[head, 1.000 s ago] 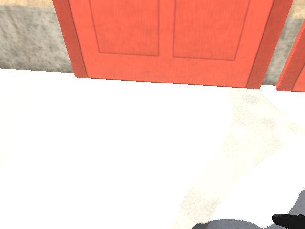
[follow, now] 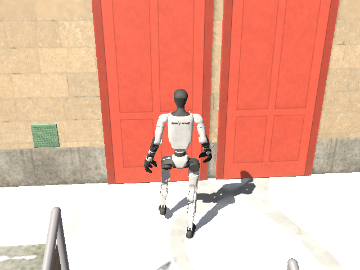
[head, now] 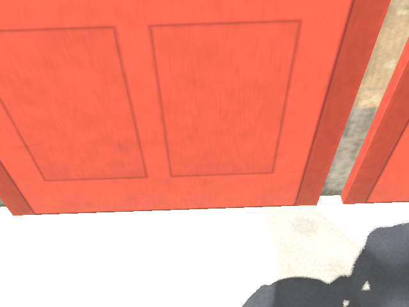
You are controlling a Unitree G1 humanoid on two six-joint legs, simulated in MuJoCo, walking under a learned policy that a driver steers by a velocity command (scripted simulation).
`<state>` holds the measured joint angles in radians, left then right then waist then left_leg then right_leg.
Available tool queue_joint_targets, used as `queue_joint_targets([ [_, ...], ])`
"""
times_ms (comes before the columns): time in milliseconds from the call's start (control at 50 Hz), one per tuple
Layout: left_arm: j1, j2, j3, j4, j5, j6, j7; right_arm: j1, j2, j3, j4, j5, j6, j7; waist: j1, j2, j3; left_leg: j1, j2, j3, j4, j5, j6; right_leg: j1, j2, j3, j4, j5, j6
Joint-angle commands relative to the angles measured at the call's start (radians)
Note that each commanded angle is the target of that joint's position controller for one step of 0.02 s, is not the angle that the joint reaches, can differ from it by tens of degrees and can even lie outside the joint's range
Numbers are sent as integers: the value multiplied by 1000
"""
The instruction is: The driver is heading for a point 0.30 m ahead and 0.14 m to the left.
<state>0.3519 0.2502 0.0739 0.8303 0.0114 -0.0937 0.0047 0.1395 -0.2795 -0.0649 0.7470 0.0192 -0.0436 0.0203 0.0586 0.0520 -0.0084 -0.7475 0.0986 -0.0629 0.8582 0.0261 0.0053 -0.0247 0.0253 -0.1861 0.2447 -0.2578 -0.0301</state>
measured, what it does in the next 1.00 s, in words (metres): walks ahead: left foot, then right foot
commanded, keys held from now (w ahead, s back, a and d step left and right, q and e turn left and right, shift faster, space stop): w+q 0.14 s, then no key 0.86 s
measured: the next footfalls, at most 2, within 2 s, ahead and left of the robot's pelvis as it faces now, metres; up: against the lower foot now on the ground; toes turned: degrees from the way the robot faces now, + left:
left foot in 0.18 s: +0.28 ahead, +0.14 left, +0.00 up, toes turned +10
right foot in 0.60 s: +0.40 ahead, -0.08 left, +0.00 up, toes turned +11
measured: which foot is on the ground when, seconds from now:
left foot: up 0.00-0.16, down 0.18-1.00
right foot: down 0.00-0.20, up 0.22-0.58, down 0.60-1.00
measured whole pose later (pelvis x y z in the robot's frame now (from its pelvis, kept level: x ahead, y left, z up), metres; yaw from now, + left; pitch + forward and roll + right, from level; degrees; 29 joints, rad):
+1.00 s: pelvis +0.31 +0.02 -0.01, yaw +11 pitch +1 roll +0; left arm 0.08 0.27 -0.01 0.95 0.03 -0.09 0.01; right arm 0.09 -0.29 -0.02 0.95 -0.02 -0.01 -0.05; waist -0.01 0.02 0.01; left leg -0.16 0.00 -0.02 0.48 -0.33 -0.01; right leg -0.28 0.01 -0.01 0.49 -0.22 -0.01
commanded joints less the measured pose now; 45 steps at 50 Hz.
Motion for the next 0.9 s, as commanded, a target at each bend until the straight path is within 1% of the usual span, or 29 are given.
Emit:
queue_joint_targets([
  [20, -38, 157, 35, -54, -9, -10, 11, -110, -8, 10, -95, -1, -10, 22, 5, -85, 82, 22, 1, 46, -127, 68, 21, -33, -281, 50, -100, 348, -126],
  [100, -15, 191, 45, -31, -25, 21, 18, -167, -41, 0, -153, 3, -9, 44, 3, -113, 88, 40, -38, 121, -211, -108, 71, 110, -315, 3, 8, 587, -89],
  [120, -41, 201, 44, -43, -17, 24, 24, -149, -67, -10, -162, 1, -6, 46, -24, -149, 60, 115, -52, 138, -206, -160, 91, 113, -320, -3, 49, 741, -81],
  [140, -87, 243, 59, -52, -17, 29, 41, -103, -92, -20, -165, 0, -13, 32, -71, -190, 50, 172, -81, 153, -238, -220, 116, 126, -311, -12, 132, 933, -50],
  [160, -80, 244, 57, -57, -7, 37, 46, 14, -125, -37, -134, -7, -21, 25, -134, -172, -21, 357, -145, 182, -300, -165, 149, 104, -287, -24, 315, 1100, -39],
  [180, -83, 220, 49, -69, -12, 37, 53, 194, -194, -74, -89, -12, -21, 7, -215, -137, -128, 636, -140, 103, -359, -24, 183, -23, -230, -26, 546, 975, 1],
  [200, 2, 93, 2, -126, 28, 19, 44, 230, -301, -87, -81, -47, -21, -14, -139, 169, -253, 1115, 121, -291, -276, 297, 296, -493, -104, -12, 935, 140, 60],
  [220, 32, 90, -22, -101, 16, -18, 21, 233, -265, -75, -104, -56, -21, -26, -142, 182, -462, 1257, 314, -702, -425, 361, 447, -657, 22, 204, 1161, -397, 82],
  [240, -80, 175, 1, -99, -40, -34, 1, 224, -205, -54, -107, -56, -19, -26, -193, 66, -417, 1197, 259, -538, -459, 398, 387, -694, -45, 303, 1176, -300, 63],
  [260, -163, 162, -8, -126, -48, -35, 2, 161, -179, -46, -100, -44, -19, -27, -168, 31, -272, 1049, 222, -368, -456, 485, 339, -720, -91, 268, 1113, -220, 60],
  [280, -186, 133, -21, -117, -15, -17, 13, 100, -158, -34, -97, -35, -23, -29, -122, -36, -178, 893, 179, -274, -469, 514, 296, -701, -129, 242, 1051, -169, 74],
  [300, -159, 136, -18, -112, -7, -2, 25, 38, -121, -20, -104, -27, -27, -29, -72, -67, -144, 762, 160, -217, -506, 527, 269, -619, -152, 247, 983, -146, 72],
  [320, -127, 136, -19, -98, -9, 11, 32, -4, -125, -16, -100, -29, -36, -22, -33, -49, -131, 643, 142, -173, -534, 572, 249, -517, -155, 245, 945, -124, 79],
  [340, -76, 130, -18, -94, 6, 21, 33, -50, -115, -9, -93, -30, -44, -16, 1, -23, -146, 573, 119, -110, -531, 707, 248, -438, -140, 241, 912, -84, 90],
  [360, -72, 115, -18, -97, 14, 31, 41, -57, -147, -19, -80, -33, -55, -13, 14, 4, -151, 524, 94, -38, -520, 756, 234, -409, -120, 218, 870, -56, 98],
  [420, -132, 85, -37, -118, 13, 56, 52, -98, -123, -4, -50, -23, -48, -18, 10, 33, -150, 517, 62, 41, -522, 733, 202, -403, -110, 212, 677, 63, 116],
  [460, -202, 75, -45, -134, 15, 59, 42, -78, -118, 4, -29, -29, -24, -32, -24, 35, -152, 517, 43, 58, -519, 541, 185, -353, -106, 205, 542, 147, 113],
  [480, -214, 74, -46, -133, 6, 55, 32, -65, -138, 1, -13, -36, -10, -33, -30, 37, -150, 520, 46, 41, -525, 390, 188, -325, -105, 197, 485, 163, 115],
  [540, -231, 110, -43, -109, 26, 50, 21, -121, -98, 21, -13, -58, 22, -29, -36, 59, -118, 474, 76, -22, -515, 166, 182, -263, -110, 228, 439, 150, 96],
  [560, -247, 121, -43, -113, 31, 47, 27, -135, -79, 29, -9, -54, 25, -30, -31, 68, -96, 467, 75, -42, -503, 110, 170, -242, -108, 237, 365, 152, 82],
  [600, -257, 145, -48, -102, 46, 27, 51, -86, -42, 44, 17, -36, 12, -31, -38, 1, -88, 482, 10, -45, -434, -29, 85, -143, -153, 296, 178, 368, 44],
  [620, -253, 193, -46, -98, 41, 15, 47, -6, -51, 42, 37, -66, 2, -33, -102, -107, -82, 458, -40, -46, -416, -236, 44, -88, -211, 342, 207, 543, 10],
  [640, -284, 174, -46, -69, 19, 19, 43, 90, -41, 49, 63, -83, -1, -33, -167, -205, -79, 497, -45, -48, -479, -331, 15, -136, -224, 358, 208, 442, -55],
  [660, -310, 129, -50, -65, 9, 23, 37, -20, -84, 42, 62, -66, 8, -46, -100, -155, -32, 522, -60, -28, -476, -307, 5, -209, -172, 336, 172, 226, -44],
  [680, -303, 115, -56, -52, 14, 19, 29, -87, -106, 38, 56, -46, 17, -56, -69, -114, -17, 515, -64, -25, -462, -289, 10, -220, -144, 319, 153, 148, -18],
  [700, -296, 119, -58, -32, 21, 11, 22, -108, -94, 41, 56, -39, 26, -64, -69, -116, -20, 527, -59, -26, -457, -269, 17, -219, -133, 313, 149, 155, -3],
  [760, -277, 134, -58, 21, 23, -8, 7, -92, -81, 45, 95, -44, 26, -53, -71, -101, -36, 547, -61, -24, -460, -229, 25, -192, -122, 302, 157, 191, -4],
  [800, -282, 139, -56, 31, 9, -21, 15, -102, -90, 39, 99, -36, 15, -65, -69, -101, -64, 561, -49, -27, -450, -198, 19, -170, -135, 308, 171, 268, -15],
  [900, -295, 139, -56, 58, 17, -17, 9, -112, -110, 28, 130, -36, 15, -75, -55, -122, -109, 569, -51, -16, -423, -176, 14, -127, -140, 294, 191, 422, -36],
])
